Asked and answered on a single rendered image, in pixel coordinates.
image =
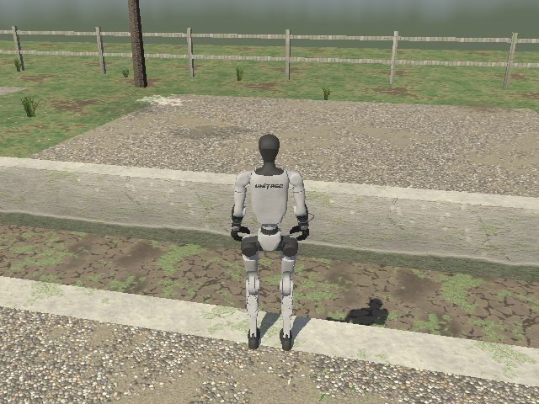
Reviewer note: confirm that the right robot hand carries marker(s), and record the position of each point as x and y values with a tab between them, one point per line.
304	235

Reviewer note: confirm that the robot right thigh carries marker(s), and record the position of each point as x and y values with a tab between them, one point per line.
288	252

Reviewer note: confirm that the robot left upper arm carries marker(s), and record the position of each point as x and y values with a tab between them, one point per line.
242	179

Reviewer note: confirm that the robot left forearm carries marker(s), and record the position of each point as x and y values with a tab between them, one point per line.
236	221

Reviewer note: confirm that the robot right upper arm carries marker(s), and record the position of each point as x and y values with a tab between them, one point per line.
295	179

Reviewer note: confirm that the left robot hand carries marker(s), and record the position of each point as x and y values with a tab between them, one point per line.
242	230

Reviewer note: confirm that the robot right forearm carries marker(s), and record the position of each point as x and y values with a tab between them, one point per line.
303	220

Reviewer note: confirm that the robot torso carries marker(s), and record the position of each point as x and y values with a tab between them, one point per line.
269	196

